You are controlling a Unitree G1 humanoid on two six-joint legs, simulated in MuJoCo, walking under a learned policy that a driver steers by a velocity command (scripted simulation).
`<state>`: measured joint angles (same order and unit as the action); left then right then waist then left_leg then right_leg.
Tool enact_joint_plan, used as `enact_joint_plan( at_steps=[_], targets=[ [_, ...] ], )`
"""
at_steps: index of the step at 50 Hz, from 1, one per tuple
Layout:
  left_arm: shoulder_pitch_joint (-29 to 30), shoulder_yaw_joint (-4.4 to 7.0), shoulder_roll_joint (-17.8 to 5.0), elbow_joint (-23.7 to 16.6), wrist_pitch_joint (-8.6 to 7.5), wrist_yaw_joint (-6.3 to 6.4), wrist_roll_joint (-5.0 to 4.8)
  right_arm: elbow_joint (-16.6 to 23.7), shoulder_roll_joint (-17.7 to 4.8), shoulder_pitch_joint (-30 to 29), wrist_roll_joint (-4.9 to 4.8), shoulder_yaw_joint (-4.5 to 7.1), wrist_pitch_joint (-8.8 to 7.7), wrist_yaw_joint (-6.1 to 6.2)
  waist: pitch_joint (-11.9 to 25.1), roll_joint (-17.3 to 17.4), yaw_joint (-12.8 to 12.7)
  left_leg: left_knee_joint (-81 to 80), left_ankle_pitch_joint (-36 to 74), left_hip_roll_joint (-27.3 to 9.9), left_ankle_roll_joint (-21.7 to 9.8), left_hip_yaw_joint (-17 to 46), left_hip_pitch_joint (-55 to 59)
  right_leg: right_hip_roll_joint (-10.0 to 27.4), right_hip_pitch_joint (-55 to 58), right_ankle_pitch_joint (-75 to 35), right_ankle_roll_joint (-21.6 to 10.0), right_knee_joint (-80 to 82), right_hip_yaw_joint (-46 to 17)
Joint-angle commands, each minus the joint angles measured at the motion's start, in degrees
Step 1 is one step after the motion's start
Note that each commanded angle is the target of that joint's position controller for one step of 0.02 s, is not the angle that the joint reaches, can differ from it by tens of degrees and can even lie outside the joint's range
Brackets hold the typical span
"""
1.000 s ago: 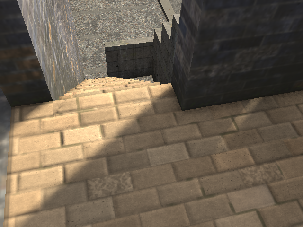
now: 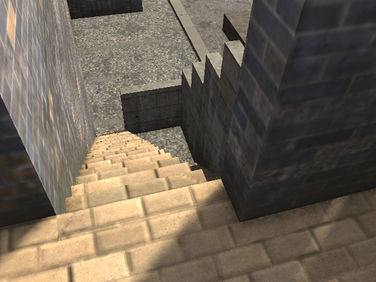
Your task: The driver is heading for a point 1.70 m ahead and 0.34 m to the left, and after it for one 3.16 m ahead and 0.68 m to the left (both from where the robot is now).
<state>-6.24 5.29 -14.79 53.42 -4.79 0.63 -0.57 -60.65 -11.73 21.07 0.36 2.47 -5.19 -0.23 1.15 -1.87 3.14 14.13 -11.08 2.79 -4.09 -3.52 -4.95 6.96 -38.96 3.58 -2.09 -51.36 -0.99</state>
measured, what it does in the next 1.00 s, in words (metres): walks ahead: right foot, then left foot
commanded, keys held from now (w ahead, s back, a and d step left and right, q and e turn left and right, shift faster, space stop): w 1.00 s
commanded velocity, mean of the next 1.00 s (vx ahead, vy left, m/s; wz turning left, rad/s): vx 0.50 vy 0.00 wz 0.00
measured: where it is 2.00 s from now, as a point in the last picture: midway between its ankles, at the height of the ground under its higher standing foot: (181, 248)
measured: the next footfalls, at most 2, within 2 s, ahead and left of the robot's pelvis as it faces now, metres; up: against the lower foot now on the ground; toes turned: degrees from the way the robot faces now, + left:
right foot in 0.26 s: +0.34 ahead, -0.15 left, +0.00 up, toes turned -3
left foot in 0.78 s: +0.63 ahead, +0.10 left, +0.00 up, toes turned +2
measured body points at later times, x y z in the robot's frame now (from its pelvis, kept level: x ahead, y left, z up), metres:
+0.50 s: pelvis +0.29 -0.06 +0.00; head +0.30 -0.06 +0.44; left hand +0.28 +0.17 -0.15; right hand +0.37 -0.30 -0.15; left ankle +0.32 +0.11 -0.66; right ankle +0.30 -0.15 -0.75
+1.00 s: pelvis +0.53 +0.02 -0.01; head +0.55 +0.02 +0.44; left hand +0.63 +0.27 -0.15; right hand +0.54 -0.23 -0.15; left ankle +0.58 +0.09 -0.75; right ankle +0.52 -0.12 -0.67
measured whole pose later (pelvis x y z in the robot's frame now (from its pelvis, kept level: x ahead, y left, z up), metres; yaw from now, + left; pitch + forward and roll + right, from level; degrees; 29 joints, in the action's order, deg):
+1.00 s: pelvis +0.53 +0.02 -0.01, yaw +0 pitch +3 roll +1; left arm -13.2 3.6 -12.3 55.0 -5.2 -0.8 4.3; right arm -57.3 -11.9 18.7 1.4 2.3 -6.0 1.3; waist 2.6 -1.4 3.0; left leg 19.3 -5.6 4.0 -5.3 -4.8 -17.4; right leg 5.1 -32.2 21.1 -1.1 -63.1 0.1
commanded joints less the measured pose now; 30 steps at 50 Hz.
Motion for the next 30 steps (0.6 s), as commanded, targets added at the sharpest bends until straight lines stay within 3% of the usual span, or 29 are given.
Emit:
enact_joint_plan(
  at_steps=[1, 5, 8, 9, 11, 12, 13, 14, 15, 16, 17, 18, 19, 20, 21, 22, 23, 25, 26, 28, 29, 30],
  targets=[
    [5.3, -0.3, -1.4, -4.2, -0.26, -0.8, 0.15, 3.4, -9.9, -2.0, -0.44, 1.51, -0.76, 1.14, -4.3, 5.3, -1.4, -8.5, 13.4, -14.4, -6.5, 9.6, -0.5, 0.1, -2.6, -7.6, 1.1, 9.6, -0.1],
    [12.5, -1.11, -1.8, -6.5, -0.51, -1.69, -0.61, 1.5, -10.1, 2.3, -0.91, 1.44, -0.41, 1.47, -6.4, 4.9, 0.9, -8.4, 12.0, -14.7, -6.1, 7.7, 4.4, -1.5, -1.4, -9.4, 1.2, 18.2, 1.2],
    [16.3, -1.72, -2.1, -8.2, -0.87, -2.83, -0.98, 0.2, -10.1, 4.6, -0.73, 1.72, 0.6, 1.35, -8.2, 5.6, 1.8, -5.7, 16.6, -16.3, -6.3, 7.1, 9.5, -2.3, -1.9, -6.7, 0.0, 20.9, 2.0],
    [16.5, -1.63, -2.6, -8.9, -0.89, -3.04, -1.3, 0.3, -9.6, 4.5, -0.69, 1.77, 0.79, 1.27, -7.8, 6.0, 1.2, -4.4, 19.7, -17.2, -6.1, 7.3, 11.5, -2.4, -1.5, -4.6, -0.8, 21.6, 1.7],
    [14.0, -1.31, -4.4, -9.1, -0.79, -3.1, -0.92, 0.5, -11.4, 3.2, -0.95, 2.36, 0.92, 1.18, -5.2, 7.3, -1.3, 1.0, 33.8, -17.6, -5.0, 6.4, 13.6, -4.8, 5.1, 0.6, -2.6, 23.7, 3.4],
    [8.6, -0.37, -6.8, -8.0, -0.95, -3.09, -0.51, 1.2, -13.4, 1.5, -0.62, 2.97, 1.08, 1.23, -1.4, 8.6, -4.1, 6.7, 43.4, -16.3, -3.9, 5.2, 13.2, -6.9, 13.4, 1.2, -3.4, 24.3, 4.7],
    [-1.4, -0.59, -5.7, -4.7, -0.22, -2.06, 3.66, -0.6, -4.6, 7.2, 8.31, -0.13, -0.32, -3.5, 8.7, 4.0, -7.1, 12.7, 47.3, -13.6, -4.2, 3.9, 13.4, -7.6, 28.9, -7.5, -5.7, 22.4, 4.7],
    [-12.0, -0.1, -6.9, -2.7, 0.19, -1.74, 5.27, 0.7, -4.3, 7.3, 6.88, 0.1, -0.89, -5.54, 15.4, 1.8, -10.4, 26.9, 32.7, -9.4, -2.9, 2.8, 0.3, -3.0, 49.1, -9.7, -11.3, 16.4, 0.9],
    [-24.0, -0.68, -7.6, -0.3, 0.08, -1.34, 4.51, 2.8, -0.6, 13.9, 6.39, -1.46, -1.97, -6.96, 26.5, -14.7, -10.6, 45.0, -6.1, 1.9, 1.1, 3.7, -28.0, 9.7, 78.5, 2.8, -23.8, 24.5, -26.3],
    [-31.7, -1.76, -4.2, 3.5, 0.02, -0.95, 6.54, 3.1, -5.5, 5.5, 3.97, 0.44, -1.77, -7.06, 18.6, -7.5, -14.7, 57.6, -22.9, 3.3, 0.0, 10.9, -38.6, 11.9, 74.9, 14.3, -20.6, 34.1, -39.5],
    [-22.8, -1.29, -5.3, 2.4, -1.25, -0.36, 5.32, 6.2, -6.3, -2.4, 2.97, 0.52, -1.52, -5.82, 4.6, -4.3, -11.2, 59.3, -17.3, -2.3, -2.0, 12.9, -42.4, 11.0, 60.0, 20.1, -14.7, 36.3, -32.1],
    [-14.3, -1.64, -4.8, 1.2, -1.6, 0.14, 3.84, 6.8, -8.0, -5.7, 3.62, 1.12, -1.35, -3.84, -1.6, -1.3, -8.4, 57.6, -12.8, -6.4, -2.0, 11.8, -39.1, 10.1, 46.1, 18.8, -13.6, 38.7, -27.1],
    [-12.4, -2.42, -3.4, 1.0, -1.9, -0.14, 3.43, 6.7, -6.5, -3.1, 5.04, 0.69, -1.04, -2.06, -0.5, -0.3, -4.9, 54.4, -9.3, -8.8, -2.2, 11.7, -32.7, 9.7, 38.4, 11.8, -13.9, 40.5, -22.4],
    [-9.1, -3.47, -0.2, 0.4, -2.15, -0.21, 3.5, 6.5, -3.2, -3.3, 5.78, -0.11, -0.4, -1.35, -1.6, 0.3, -2.5, 54.1, -6.9, -10.5, -1.4, 11.2, -29.1, 9.2, 31.2, 7.5, -14.0, 42.6, -19.0],
    [-8.4, -4.21, 2.3, -0.4, -2.01, -0.74, 3.68, 4.9, -1.1, 1.4, 5.65, -0.34, 0.08, -0.83, -0.8, 0.8, 0.1, 54.6, -5.2, -11.0, -0.7, 11.4, -25.3, 8.9, 25.9, 3.7, -14.5, 43.5, -18.1],
    [-9.0, -3.92, 1.9, -0.8, -2.49, -1.01, 4.11, 4.1, -0.2, 3.1, 5.09, -0.47, 0.43, -0.86, -1.4, 0.7, 0.6, 54.3, -4.6, -10.7, 0.0, 10.6, -26.6, 7.6, 24.7, 2.5, -15.1, 44.3, -14.8],
    [-10.3, -3.54, 1.5, -1.1, -2.84, -1.42, 3.79, 4.2, -0.9, 3.6, 4.54, -0.41, 0.55, -1.23, -0.5, -1.3, 0.3, 53.4, -4.3, -10.0, 0.5, 9.2, -27.3, 5.5, 25.5, 1.1, -14.9, 44.1, -10.8],
    [-12.7, -3.57, 0.9, -1.3, -3.5, -2.55, 4.58, 5.9, -1.8, -0.7, 4.3, -0.02, 0.58, -1.93, -3.3, -0.9, -0.3, 48.6, 1.6, -10.8, 1.5, 7.3, -30.9, 4.9, 22.4, -3.6, -15.5, 43.9, -6.5],
    [-16.8, -3.47, 0.9, -0.3, -3.33, -3.0, 6.01, 6.1, -2.2, -2.9, 4.48, 0.09, 0.48, -2.28, -4.2, -0.4, -1.9, 44.4, 5.6, -11.0, 2.3, 6.9, -34.1, 5.8, 24.9, -6.2, -16.1, 43.7, -6.0],
    [-21.3, -3.16, 0.2, 1.4, -3.1, -3.92, 6.22, 8.5, -1.8, -8.1, 4.12, -0.32, 0.62, -2.3, -4.3, -0.8, -3.0, 35.5, 12.3, -10.7, 3.4, 5.1, -34.0, 5.8, 26.4, -13.8, -15.9, 42.1, -3.7],
    [-21.9, -2.94, -0.3, 1.7, -3.07, -4.37, 5.8, 9.2, -1.2, -9.6, 3.9, -0.56, 0.92, -2.34, -4.0, -1.1, -3.0, 31.9, 14.3, -9.5, 3.9, 3.7, -31.1, 5.0, 25.4, -16.3, -15.3, 41.4, -2.3],
    [-22.6, -2.16, -2.5, 2.3, -3.0, -5.02, 5.69, 9.2, -0.7, -10.1, 3.4, -0.73, 1.15, -2.36, -5.0, -1.9, -3.0, 29.8, 15.4, -8.3, 4.1, 2.4, -28.5, 4.5, 23.2, -18.6, -14.5, 40.9, -0.7]
  ],
)
Keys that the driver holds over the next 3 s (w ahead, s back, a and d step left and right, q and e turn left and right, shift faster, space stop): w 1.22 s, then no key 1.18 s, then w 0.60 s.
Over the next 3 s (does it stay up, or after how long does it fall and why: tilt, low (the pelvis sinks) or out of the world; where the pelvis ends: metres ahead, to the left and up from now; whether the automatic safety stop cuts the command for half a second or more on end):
stays up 0.77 0.04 -0.05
